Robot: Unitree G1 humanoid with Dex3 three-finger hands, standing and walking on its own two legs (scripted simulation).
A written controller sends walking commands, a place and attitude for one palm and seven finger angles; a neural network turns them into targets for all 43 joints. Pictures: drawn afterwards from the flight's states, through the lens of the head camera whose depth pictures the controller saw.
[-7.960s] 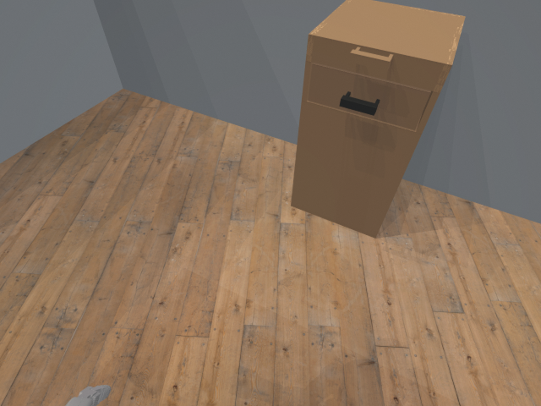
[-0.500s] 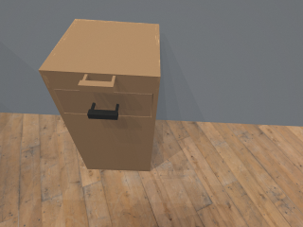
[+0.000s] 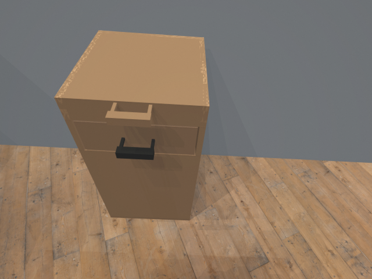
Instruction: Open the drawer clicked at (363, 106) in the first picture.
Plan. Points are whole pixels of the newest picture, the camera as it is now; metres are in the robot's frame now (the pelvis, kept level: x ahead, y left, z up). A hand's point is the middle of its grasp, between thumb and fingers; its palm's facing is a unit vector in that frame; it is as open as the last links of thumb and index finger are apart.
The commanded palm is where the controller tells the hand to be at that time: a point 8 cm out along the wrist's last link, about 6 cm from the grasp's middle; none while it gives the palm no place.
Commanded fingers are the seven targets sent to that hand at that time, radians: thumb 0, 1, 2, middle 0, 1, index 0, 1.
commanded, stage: come to a stop and stand still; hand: left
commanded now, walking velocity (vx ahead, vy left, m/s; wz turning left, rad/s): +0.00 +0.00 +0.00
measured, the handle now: (136, 147) +0.51 +0.19 -0.10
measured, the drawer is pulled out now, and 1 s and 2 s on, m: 0.00 0.00 0.00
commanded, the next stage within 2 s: look again from close up in 0.40 s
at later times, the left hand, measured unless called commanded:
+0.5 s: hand out of the picture +0.00 +0.16 -0.18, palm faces +0.03 -0.99 -0.17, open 7.4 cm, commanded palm none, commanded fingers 0.00 0.90 0.90 -0.20 -0.30 -0.20 -0.30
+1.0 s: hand out of the picture -0.02 +0.13 -0.18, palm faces +0.06 -0.99 -0.13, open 7.4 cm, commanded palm none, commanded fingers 0.00 0.90 0.90 -0.20 -0.30 -0.20 -0.30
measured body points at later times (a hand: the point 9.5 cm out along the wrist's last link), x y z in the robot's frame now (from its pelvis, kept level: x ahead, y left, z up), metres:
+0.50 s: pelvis +0.01 +0.00 +0.00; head +0.02 +0.01 +0.45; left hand +0.00 +0.22 -0.17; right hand -0.01 -0.21 -0.16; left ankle -0.03 +0.06 -0.74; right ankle -0.04 -0.13 -0.74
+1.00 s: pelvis +0.01 -0.02 +0.00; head +0.02 -0.01 +0.45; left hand -0.03 +0.18 -0.17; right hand -0.01 -0.23 -0.16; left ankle -0.03 +0.06 -0.74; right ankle -0.04 -0.13 -0.74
